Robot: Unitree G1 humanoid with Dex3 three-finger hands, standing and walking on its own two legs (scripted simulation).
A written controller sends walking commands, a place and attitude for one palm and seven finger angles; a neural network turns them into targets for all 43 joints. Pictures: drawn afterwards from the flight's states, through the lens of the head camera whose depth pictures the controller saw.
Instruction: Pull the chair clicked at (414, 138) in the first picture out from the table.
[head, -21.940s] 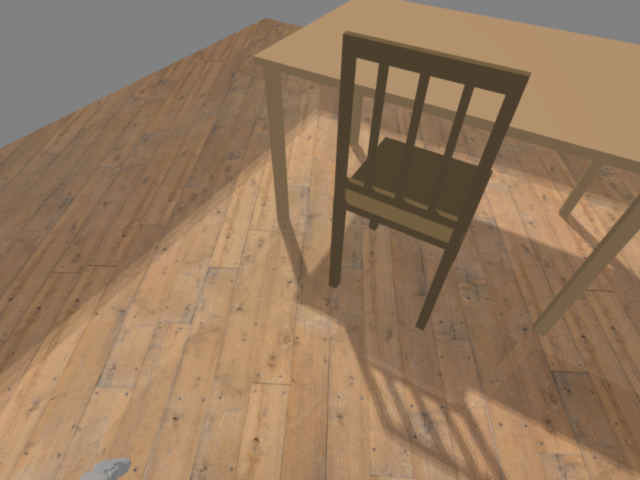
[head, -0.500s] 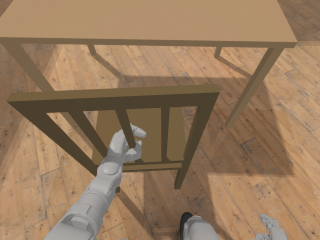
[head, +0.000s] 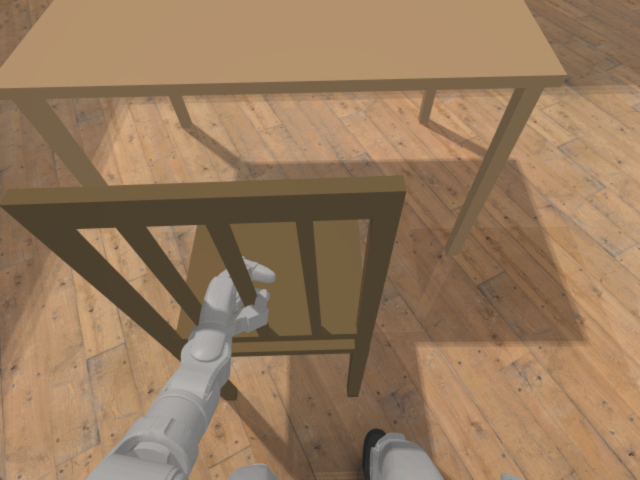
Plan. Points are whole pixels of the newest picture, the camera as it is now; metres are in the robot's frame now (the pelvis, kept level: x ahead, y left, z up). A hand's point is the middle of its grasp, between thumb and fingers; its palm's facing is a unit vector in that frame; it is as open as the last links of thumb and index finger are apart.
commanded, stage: step backward, pulling the chair out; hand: left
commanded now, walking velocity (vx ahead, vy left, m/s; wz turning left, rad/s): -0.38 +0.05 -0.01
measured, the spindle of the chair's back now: (246, 289) +0.37 +0.11 -0.04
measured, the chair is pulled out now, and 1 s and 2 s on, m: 0.29 0.41 0.57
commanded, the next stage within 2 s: stop walking, hand still on the chair in 1.56 s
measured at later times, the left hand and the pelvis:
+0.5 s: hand (260, 337) +0.30 +0.09 -0.05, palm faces -0.08 -0.98 -0.17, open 5.0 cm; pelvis -0.05 +0.00 +0.01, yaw +1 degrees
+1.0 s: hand (249, 397) +0.22 +0.10 -0.05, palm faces -0.08 -0.98 -0.16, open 5.0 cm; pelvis -0.12 +0.01 +0.01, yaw +1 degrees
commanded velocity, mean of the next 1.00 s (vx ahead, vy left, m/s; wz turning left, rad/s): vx -0.38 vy -0.05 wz -0.01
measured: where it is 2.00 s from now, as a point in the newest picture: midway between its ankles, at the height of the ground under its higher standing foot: outside the picture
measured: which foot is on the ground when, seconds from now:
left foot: down 0.00-0.74, up 0.76-0.94, down 0.96-1.00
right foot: down 0.00-0.10, up 0.12-0.20, down 0.22-1.00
